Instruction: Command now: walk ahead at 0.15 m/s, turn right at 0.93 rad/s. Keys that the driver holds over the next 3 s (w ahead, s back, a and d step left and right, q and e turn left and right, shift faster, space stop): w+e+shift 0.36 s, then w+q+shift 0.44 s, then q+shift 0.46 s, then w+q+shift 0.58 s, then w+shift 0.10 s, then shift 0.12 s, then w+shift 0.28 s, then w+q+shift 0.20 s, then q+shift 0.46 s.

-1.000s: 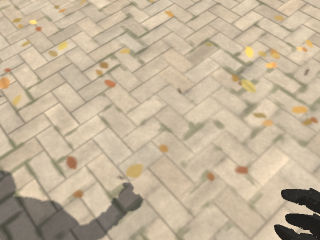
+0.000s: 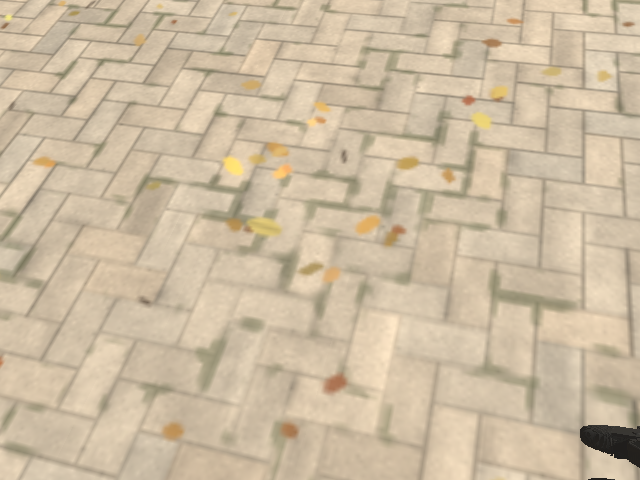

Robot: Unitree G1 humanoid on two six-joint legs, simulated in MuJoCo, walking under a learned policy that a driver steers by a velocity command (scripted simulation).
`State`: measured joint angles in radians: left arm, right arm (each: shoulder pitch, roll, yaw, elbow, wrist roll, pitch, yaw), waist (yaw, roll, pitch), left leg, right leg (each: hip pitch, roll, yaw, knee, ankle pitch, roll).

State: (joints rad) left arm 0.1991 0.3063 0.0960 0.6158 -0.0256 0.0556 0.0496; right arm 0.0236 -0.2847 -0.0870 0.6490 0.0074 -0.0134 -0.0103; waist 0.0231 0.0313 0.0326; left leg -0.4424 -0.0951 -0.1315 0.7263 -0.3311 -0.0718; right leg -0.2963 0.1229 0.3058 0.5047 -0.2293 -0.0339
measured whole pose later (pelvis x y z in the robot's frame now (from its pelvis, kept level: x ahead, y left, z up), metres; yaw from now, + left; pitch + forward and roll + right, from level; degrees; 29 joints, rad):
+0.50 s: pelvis +0.16 -0.07 -0.02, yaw -24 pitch +4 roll +0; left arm 0.10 0.31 0.05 0.61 0.05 0.03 -0.11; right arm 0.52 -0.30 -0.06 0.84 -0.03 -0.07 0.00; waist -0.10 -0.02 -0.03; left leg 0.16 0.08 0.20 0.19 -0.40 -0.07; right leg -0.70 -0.05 0.01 0.87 -0.21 -0.06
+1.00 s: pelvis +0.52 -0.26 -0.04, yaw -7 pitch -1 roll -3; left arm 0.39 0.26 0.04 0.84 -0.01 -0.07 0.05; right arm 0.14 -0.31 -0.05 0.69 0.03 -0.03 0.06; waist 0.00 0.06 0.08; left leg -0.55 -0.06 0.14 0.66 -0.02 0.16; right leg 0.10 0.02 -0.25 0.82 -0.41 0.06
